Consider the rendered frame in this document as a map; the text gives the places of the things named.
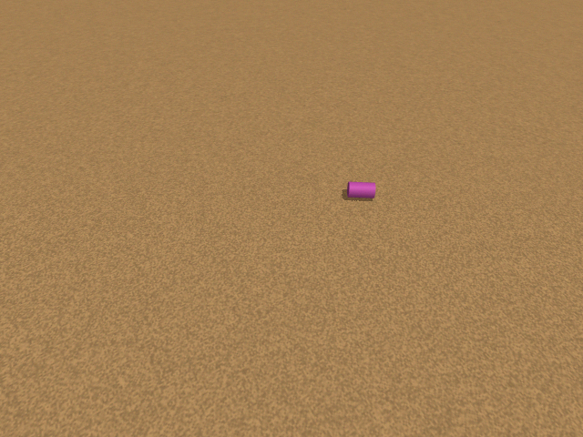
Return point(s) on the can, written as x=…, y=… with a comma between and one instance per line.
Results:
x=361, y=190

